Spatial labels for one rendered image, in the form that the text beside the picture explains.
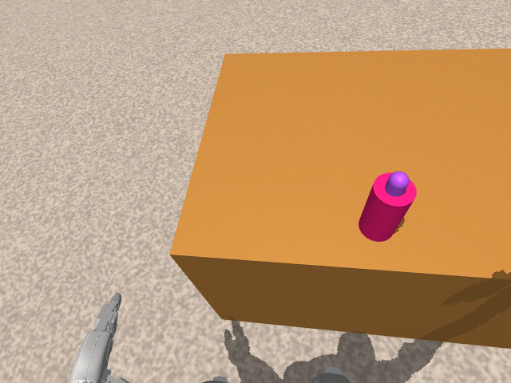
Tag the bottle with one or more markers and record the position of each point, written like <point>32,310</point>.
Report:
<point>390,198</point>

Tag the left robot hand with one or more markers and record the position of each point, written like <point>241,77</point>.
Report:
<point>92,359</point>

